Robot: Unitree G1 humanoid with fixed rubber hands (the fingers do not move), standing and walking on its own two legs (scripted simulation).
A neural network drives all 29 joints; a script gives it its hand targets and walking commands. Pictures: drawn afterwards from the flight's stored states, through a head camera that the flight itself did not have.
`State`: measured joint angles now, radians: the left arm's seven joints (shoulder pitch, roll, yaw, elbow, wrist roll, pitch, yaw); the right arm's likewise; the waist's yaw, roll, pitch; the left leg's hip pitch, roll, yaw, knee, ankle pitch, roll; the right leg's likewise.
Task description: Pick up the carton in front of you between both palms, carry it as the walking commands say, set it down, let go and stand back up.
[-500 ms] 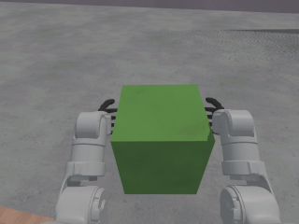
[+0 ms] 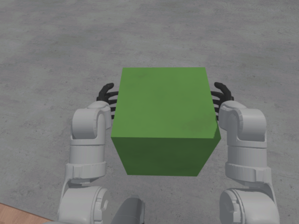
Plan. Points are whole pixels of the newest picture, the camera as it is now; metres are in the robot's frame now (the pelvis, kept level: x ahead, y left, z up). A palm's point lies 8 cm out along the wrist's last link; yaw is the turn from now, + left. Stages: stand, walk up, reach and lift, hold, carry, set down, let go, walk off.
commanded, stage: carry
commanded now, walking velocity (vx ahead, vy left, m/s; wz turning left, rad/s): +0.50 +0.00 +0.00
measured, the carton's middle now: (162, 126) +0.36 +0.02 +0.04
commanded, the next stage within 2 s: none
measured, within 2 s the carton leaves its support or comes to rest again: neither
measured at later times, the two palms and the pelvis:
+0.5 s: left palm (134, 72) +0.70 +0.17 -0.07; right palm (203, 78) +0.67 -0.13 -0.07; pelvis +0.34 +0.04 -0.13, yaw -1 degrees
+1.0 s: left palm (135, 21) +0.97 +0.20 +0.02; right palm (195, 21) +1.00 -0.10 +0.00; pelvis +0.68 +0.02 -0.09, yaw +3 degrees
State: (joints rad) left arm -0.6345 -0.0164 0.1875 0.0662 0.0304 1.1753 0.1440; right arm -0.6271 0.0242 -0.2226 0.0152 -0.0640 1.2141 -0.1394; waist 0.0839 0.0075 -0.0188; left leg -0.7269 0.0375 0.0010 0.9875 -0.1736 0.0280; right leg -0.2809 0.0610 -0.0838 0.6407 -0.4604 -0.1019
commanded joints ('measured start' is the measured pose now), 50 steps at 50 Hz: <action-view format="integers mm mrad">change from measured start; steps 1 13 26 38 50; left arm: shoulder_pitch -695 -747 -541 -435 -222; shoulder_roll -1077 -1072 -1132 -1032 -1045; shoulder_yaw -671 -608 -667 -745 -733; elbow -119 59 -118 -183 -257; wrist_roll -471 -448 -302 -353 -369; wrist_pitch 1 1 -113 -145 -6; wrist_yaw -275 -282 -208 -247 -341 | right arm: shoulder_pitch -616 -636 -656 -503 -192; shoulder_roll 995 914 1190 1066 1050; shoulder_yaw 645 559 781 805 783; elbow -41 124 -116 -105 -212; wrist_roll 334 323 514 453 280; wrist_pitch -32 -21 -143 -173 -70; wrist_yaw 192 232 281 269 233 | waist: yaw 63 -117 -167 -54 -65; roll -43 209 63 -95 -175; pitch -353 -526 -490 -595 -331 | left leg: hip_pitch -221 1208 909 12 85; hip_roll -9 301 143 -26 1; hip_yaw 30 -325 -184 -37 130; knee -194 -252 -455 277 -327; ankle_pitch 253 749 676 -263 17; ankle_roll -10 186 185 -23 -68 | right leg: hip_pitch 476 -511 -595 678 444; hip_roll -191 -28 -104 -405 -282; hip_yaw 284 137 26 491 112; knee -26 1012 386 -269 -412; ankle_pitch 563 -219 248 692 746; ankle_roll -108 52 66 -146 -24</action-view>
